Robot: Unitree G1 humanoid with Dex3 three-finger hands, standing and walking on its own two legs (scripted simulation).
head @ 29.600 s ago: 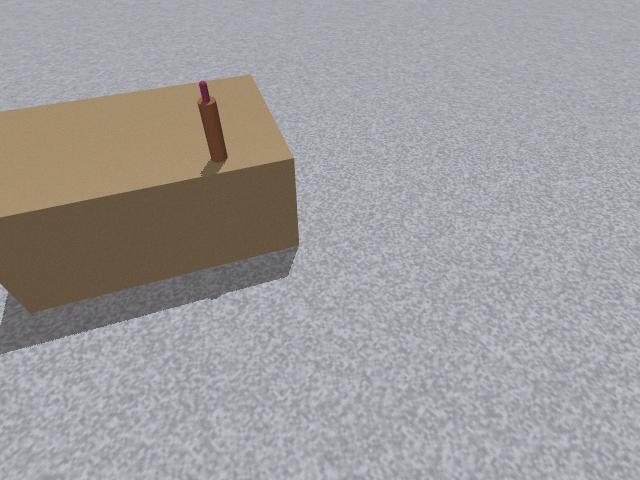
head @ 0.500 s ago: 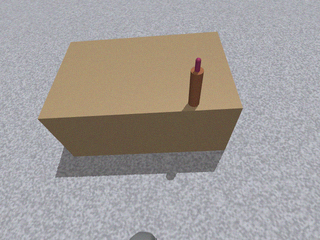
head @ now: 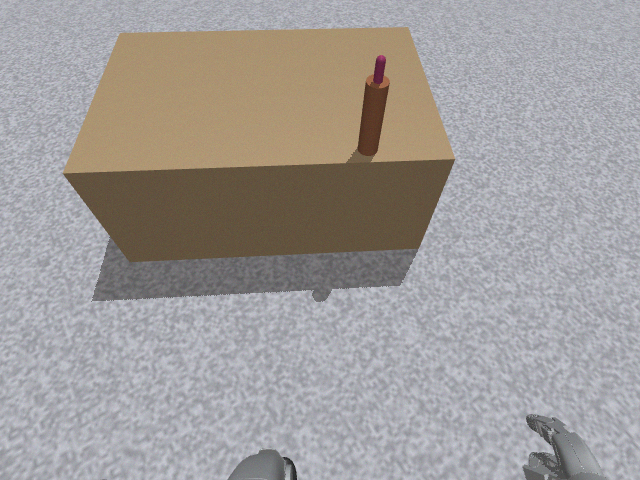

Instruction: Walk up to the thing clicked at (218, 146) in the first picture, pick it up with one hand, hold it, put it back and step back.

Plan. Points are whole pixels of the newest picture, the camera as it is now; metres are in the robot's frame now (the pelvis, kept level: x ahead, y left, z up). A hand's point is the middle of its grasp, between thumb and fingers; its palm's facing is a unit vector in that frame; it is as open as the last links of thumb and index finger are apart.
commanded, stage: step back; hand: right
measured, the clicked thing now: (373, 107) +0.96 -0.11 -0.17
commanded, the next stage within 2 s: stand in 1.28 s
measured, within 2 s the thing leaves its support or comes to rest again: neither
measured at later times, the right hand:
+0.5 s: hand out of the picture -0.06 -0.25 -0.12, palm faces -0.11 +0.90 -0.43, open 7.4 cm
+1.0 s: hand out of the picture -0.01 -0.25 -0.13, palm faces -0.09 +0.92 -0.38, open 7.4 cm
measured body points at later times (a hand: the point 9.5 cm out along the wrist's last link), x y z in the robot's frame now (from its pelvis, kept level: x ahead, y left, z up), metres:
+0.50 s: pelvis -0.12 +0.01 +0.01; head -0.10 +0.05 +0.46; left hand -0.05 +0.34 -0.12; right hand -0.05 -0.29 -0.09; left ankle -0.15 +0.13 -0.72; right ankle -0.08 -0.13 -0.68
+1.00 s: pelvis -0.10 +0.00 +0.01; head -0.10 +0.02 +0.46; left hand -0.04 +0.32 -0.12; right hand +0.00 -0.29 -0.10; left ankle -0.12 +0.12 -0.72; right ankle -0.10 -0.13 -0.72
